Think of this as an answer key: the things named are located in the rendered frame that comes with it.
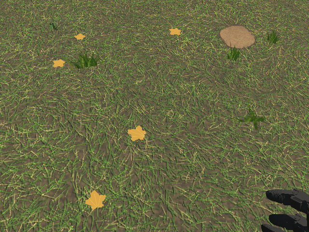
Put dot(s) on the right robot hand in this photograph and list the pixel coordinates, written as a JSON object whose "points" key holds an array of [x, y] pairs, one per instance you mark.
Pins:
{"points": [[298, 200]]}

